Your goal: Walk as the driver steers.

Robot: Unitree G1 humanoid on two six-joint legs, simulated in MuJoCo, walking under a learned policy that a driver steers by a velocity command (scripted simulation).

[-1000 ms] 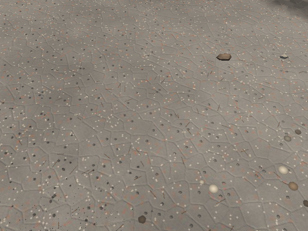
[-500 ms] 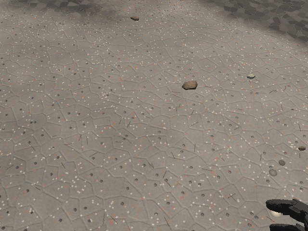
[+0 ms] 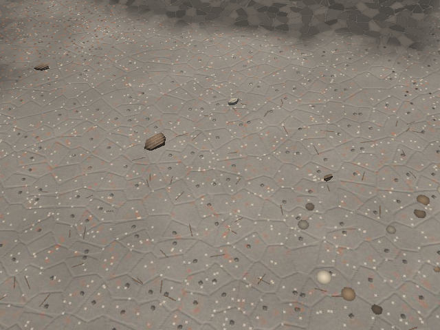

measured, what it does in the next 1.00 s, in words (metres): steps on the spot, turning left: left foot, then right foot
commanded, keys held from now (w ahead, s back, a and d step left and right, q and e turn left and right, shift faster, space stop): q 0.70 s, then w+q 0.22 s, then w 0.08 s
